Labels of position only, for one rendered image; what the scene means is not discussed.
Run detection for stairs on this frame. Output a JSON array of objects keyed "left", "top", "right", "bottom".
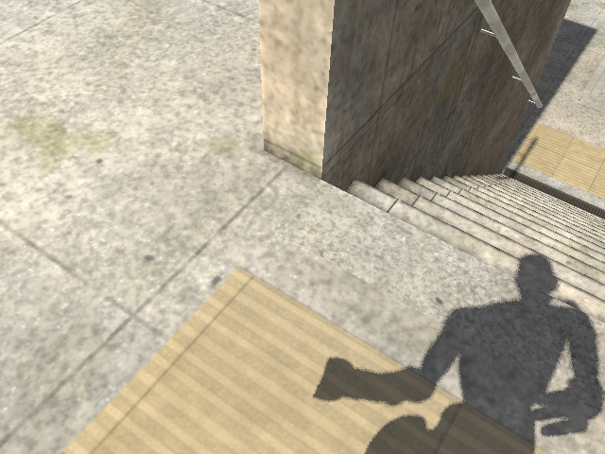
[{"left": 345, "top": 173, "right": 605, "bottom": 323}]

